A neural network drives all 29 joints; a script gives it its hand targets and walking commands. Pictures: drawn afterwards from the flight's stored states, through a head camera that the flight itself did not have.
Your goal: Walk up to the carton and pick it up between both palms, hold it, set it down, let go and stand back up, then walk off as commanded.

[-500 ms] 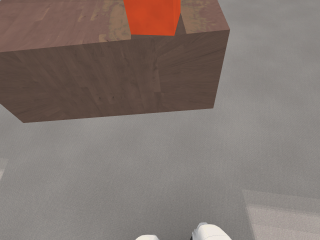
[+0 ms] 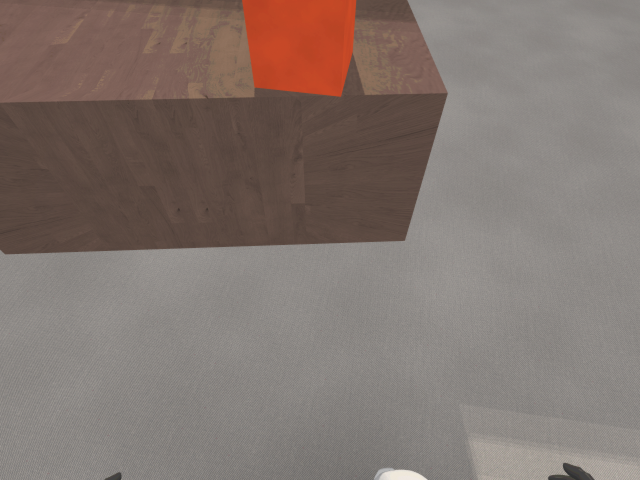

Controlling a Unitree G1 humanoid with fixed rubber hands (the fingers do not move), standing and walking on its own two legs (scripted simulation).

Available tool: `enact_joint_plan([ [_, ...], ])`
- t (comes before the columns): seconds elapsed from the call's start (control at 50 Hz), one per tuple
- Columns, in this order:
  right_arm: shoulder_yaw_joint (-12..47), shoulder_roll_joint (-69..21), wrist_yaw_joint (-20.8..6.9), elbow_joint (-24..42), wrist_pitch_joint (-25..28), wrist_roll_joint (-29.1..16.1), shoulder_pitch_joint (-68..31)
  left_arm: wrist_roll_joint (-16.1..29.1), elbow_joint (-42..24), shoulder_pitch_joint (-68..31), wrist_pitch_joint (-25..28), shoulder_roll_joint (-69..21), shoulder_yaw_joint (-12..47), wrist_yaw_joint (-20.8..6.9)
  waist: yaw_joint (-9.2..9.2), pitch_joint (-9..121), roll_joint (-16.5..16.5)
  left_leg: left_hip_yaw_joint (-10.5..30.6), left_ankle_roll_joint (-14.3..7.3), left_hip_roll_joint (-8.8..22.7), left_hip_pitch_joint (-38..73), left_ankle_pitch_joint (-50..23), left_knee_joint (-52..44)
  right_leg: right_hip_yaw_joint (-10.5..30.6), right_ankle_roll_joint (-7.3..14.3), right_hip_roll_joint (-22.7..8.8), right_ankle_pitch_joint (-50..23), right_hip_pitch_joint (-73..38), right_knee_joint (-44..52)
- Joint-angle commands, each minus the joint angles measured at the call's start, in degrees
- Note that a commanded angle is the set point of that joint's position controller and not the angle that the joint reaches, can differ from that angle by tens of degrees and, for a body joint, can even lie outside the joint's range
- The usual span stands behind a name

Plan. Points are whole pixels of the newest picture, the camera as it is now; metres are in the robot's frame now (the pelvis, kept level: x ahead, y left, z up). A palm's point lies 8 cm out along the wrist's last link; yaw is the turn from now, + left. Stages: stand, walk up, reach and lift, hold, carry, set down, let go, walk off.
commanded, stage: walk off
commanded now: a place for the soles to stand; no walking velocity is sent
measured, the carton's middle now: (304, 18) +1.13 +0.01 +0.03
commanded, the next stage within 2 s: stand in 0.18 s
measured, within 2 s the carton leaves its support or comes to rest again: neither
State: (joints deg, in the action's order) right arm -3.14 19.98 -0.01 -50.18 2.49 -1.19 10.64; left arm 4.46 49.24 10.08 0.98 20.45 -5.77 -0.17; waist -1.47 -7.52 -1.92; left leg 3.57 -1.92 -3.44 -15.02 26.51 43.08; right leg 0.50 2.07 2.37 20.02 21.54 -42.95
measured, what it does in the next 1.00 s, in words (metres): shifts its weight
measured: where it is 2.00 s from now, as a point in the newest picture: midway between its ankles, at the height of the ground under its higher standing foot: outside the picture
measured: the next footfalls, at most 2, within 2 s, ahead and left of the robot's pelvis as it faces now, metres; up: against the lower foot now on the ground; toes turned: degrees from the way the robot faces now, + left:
none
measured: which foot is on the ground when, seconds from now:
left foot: down 0.00-1.00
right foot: down 0.00-1.00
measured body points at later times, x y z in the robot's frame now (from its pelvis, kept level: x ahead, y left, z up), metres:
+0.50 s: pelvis -0.03 +0.00 +0.00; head -0.01 -0.01 +0.45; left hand +0.09 +0.30 -0.10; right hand +0.07 -0.31 -0.12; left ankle -0.04 +0.11 -0.71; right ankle +0.03 -0.10 -0.71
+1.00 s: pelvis -0.06 -0.01 +0.02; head -0.05 -0.02 +0.47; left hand +0.06 +0.28 -0.09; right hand +0.01 -0.32 -0.11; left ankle -0.04 +0.10 -0.71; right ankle +0.03 -0.10 -0.71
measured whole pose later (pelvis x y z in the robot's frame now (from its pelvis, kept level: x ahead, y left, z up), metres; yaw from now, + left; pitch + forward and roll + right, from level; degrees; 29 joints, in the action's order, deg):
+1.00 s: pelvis -0.06 -0.01 +0.02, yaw -1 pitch -3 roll +1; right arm -3.1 20.0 0.0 -58.6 2.5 -1.2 8.6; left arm 4.5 50.2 10.1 1.4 17.6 -5.8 -0.3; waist -1.5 -3.5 0.5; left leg 3.4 -1.3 -2.9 -14.8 16.3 33.5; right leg 1.1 2.3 2.5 8.0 19.9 -30.5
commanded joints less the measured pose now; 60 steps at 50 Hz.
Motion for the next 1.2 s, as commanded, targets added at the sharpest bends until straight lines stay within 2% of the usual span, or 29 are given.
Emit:
enact_joint_plan([
  [0.0, -2.08, 13.93, 1.79, 3.91, 2.17, 1.47, 2.88, -5.49, -5.87, -3.63, 1.56, 13.21, 0.41, 0.72, 0.48, 10.08, 8.94, 16.23, -8.61, 18.66, 11.47, -49.49, -11.02, 3.08, 1.8, -3.79, 7.52, 3.11, 1.37],
  [0.02, -2.11, 14.11, 1.7, 4.22, 1.97, 1.39, 1.47, -5.6, -5.46, -2.54, 1.82, 13.5, 0.36, 0.53, 1.3, 10.47, 8.13, 13.19, -7.48, 16.63, 8.03, -45.01, -9.74, 3.85, 2.24, -4.53, -1.48, -1.57, 5.04],
  [0.04, -2.0, 13.87, 1.61, 4.64, 1.78, 1.22, -0.12, -5.73, -4.98, -0.83, 2.14, 13.83, 0.28, 0.41, 2.29, 12.14, 6.8, 9.13, -5.11, 13.08, 3.98, -38.66, -7.59, 6.45, 2.83, -5.76, -15.47, -8.45, 9.11],
  [0.06, -1.89, 12.96, 1.62, 5.12, 1.54, 0.97, -0.85, -6.01, -4.32, 1.32, 2.53, 15.33, -0.19, 0.55, 3.11, 14.59, 4.86, 4.68, -1.83, 8.35, -0.29, -31.92, -3.74, 12.42, 4.18, -8.51, -24.39, -15.37, 10.8],
  [0.08, -1.78, 12.28, 1.72, 5.42, 1.21, 0.81, -0.15, -6.09, -3.89, 3.35, 2.71, 16.8, -0.61, 0.85, 3.55, 17.57, 1.96, 1.89, 0.41, 3.55, -3.49, -21.88, 1.3, 20.38, 6.99, -13.29, -28.19, -20.04, 12.01],
  [0.1, -1.73, 12.12, 1.88, 5.41, 1.0, 0.72, 0.79, -5.86, -3.64, 3.6, 2.71, 17.39, -0.65, 0.95, 3.09, 17.66, 0.2, 0.49, 0.67, 1.9, -4.9, -10.59, 2.62, 24.13, 9.29, -16.76, -30.32, -21.01, 12.27],
  [0.12, -1.76, 12.07, 1.93, 5.13, 0.98, 0.89, 1.63, -5.94, -3.68, 2.7, 2.72, 17.1, -0.45, 1.05, 2.24, 16.39, -1.08, 0.2, 0.25, 1.99, -4.95, -1.98, 1.28, 25.7, 10.42, -18.64, -30.56, -19.83, 12.88],
  [0.14, -1.72, 11.99, 1.83, 4.67, 1.16, 1.06, 2.69, -5.96, -3.75, 1.2, 2.75, 16.49, -0.15, 1.12, 1.39, 15.21, -1.99, 0.62, -0.25, 2.54, -3.68, -0.79, -1.27, 25.0, 10.71, -18.64, -29.73, -17.81, 12.78],
  [0.16, -1.67, 11.88, 1.7, 4.06, 1.44, 1.17, 4.08, -5.86, -3.98, -0.95, 2.6, 15.99, 0.08, 1.1, 0.33, 15.0, -1.46, 0.83, -0.54, 3.57, 0.32, -8.72, -5.42, 21.8, 9.85, -16.82, -27.52, -14.59, 11.77],
  [0.18, -1.96, 11.99, 1.62, 1.79, 1.55, 2.03, 1.57, -6.35, -2.52, -3.81, 2.84, 14.6, -1.31, 1.53, 0.65, 14.61, -1.33, 3.12, -0.41, 5.53, 2.37, -16.0, -10.77, 18.47, 8.22, -13.95, -30.32, -13.24, 10.49],
  [0.2, -2.04, 12.52, 1.45, 1.67, 1.78, 2.09, 1.62, -6.06, -2.46, -3.88, 2.78, 13.41, -0.95, 1.57, 0.65, 16.22, -0.34, 5.95, -1.18, 6.85, 5.42, -23.18, -12.22, 15.13, 6.07, -11.14, -29.53, -11.86, 8.93],
  [0.24, -2.31, 14.35, 1.58, 1.46, 2.07, 2.21, -0.65, -5.68, -2.38, -4.7, 2.45, 11.41, -0.68, 1.46, 1.06, 16.25, 1.68, 11.38, -3.44, 10.7, 6.29, -28.0, -14.92, 10.46, 3.1, -6.84, -27.43, -11.01, 6.23],
  [0.28, -2.28, 14.97, 1.79, 1.79, 1.93, 2.19, -3.68, -5.51, -1.94, -4.75, 2.12, 10.99, -0.5, 1.35, 1.8, 14.9, 2.59, 12.28, -4.72, 11.81, 3.77, -27.11, -14.54, 9.53, 2.82, -6.2, -24.08, -12.05, 6.94],
  [0.34, -1.64, 13.33, 1.79, 1.03, 1.41, 2.0, -4.06, -5.76, -0.89, -4.37, 2.3, 12.28, -0.74, 1.16, 1.74, 14.99, 4.04, 9.65, -2.67, 9.22, 1.52, -22.26, -13.82, 12.41, 4.84, -8.45, -23.18, -14.2, 9.75],
  [0.4, -1.41, 12.72, 1.63, -0.27, 1.12, 2.03, -3.14, -5.97, -0.54, -5.68, 2.43, 12.61, -0.73, 0.94, 0.86, 13.98, 2.1, 8.33, -1.68, 7.72, 3.29, -17.7, -14.48, 14.33, 5.7, -9.73, -18.9, -10.93, 12.49],
  [0.48, -1.31, 13.33, 1.37, -1.24, 1.3, 2.46, -4.77, -5.8, -0.24, -6.01, 2.26, 10.94, -0.46, 0.71, 1.37, 12.46, 2.5, 11.59, -2.65, 10.1, 1.19, -12.77, -19.75, 11.49, 3.46, -7.28, -14.24, -11.73, 12.93],
  [0.52, -1.16, 13.08, 1.23, -1.42, 1.39, 2.4, -6.16, -5.8, 0.07, -5.42, 2.42, 10.79, -0.47, 0.6, 1.72, 12.86, 3.08, 10.98, -2.43, 10.0, 0.48, -12.57, -20.36, 11.48, 3.32, -7.6, -14.82, -13.57, 14.08],
  [0.6, -1.0, 12.29, 1.01, -2.76, 1.44, 2.38, -5.83, -5.91, 0.39, -5.84, 2.81, 10.79, -0.53, 0.45, 1.24, 13.97, 2.07, 9.26, -1.54, 9.06, 2.76, -13.24, -21.31, 11.78, 3.46, -8.77, -14.54, -13.35, 16.45],
  [0.66, -0.91, 12.19, 0.81, -3.5, 1.5, 2.47, -6.02, -5.9, 0.61, -5.71, 2.83, 10.4, -0.44, 0.35, 1.29, 14.32, 2.37, 9.18, -1.45, 9.44, 3.15, -12.42, -22.8, 11.24, 2.98, -8.43, -13.16, -13.56, 17.69],
  [0.9, -0.73, 11.65, 0.1, -5.7, 1.4, 2.72, -5.26, -6.38, 1.24, -5.31, 3.0, 10.27, -0.29, -0.12, 1.19, 12.01, 0.86, 8.48, -1.56, 8.71, 0.69, -3.33, -25.17, 13.05, 2.16, -8.85, 1.11, -11.17, 23.84],
  [1.06, -0.74, 11.59, -0.07, -6.71, 1.28, 2.73, -4.5, -6.4, 1.63, -4.81, 2.95, 10.46, -0.33, -0.16, 1.16, 11.92, 0.51, 8.23, -1.41, 8.35, 0.28, -3.23, -25.12, 13.46, 1.89, -8.94, 2.43, -10.89, 24.76],
  [1.18, -0.65, 11.55, 0.0, -6.9, 1.28, 2.7, -4.54, -6.36, 1.59, -4.76, 2.87, 10.18, -0.28, -0.06, 1.2, 12.38, 0.31, 8.39, -1.3, 8.72, 0.5, -4.32, -25.39, 13.21, 1.86, -8.84, 0.54, -11.39, 24.37],
])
